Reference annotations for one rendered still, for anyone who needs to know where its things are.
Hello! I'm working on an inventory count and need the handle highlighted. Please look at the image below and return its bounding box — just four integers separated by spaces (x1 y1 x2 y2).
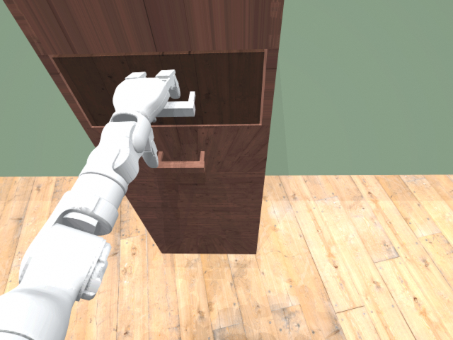
157 91 195 117
153 161 205 173

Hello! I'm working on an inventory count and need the left robot forearm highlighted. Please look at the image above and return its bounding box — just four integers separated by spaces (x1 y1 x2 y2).
18 109 151 284

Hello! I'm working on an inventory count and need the cabinet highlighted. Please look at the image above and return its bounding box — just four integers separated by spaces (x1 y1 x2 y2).
3 0 284 254

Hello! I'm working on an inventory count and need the left robot upper arm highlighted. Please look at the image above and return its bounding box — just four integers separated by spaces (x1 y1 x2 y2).
0 223 112 340

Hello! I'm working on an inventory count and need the drawer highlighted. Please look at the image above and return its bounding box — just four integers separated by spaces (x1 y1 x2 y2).
52 49 265 126

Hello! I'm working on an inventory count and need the robot left hand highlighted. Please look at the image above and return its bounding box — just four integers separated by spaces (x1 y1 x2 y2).
113 69 180 168

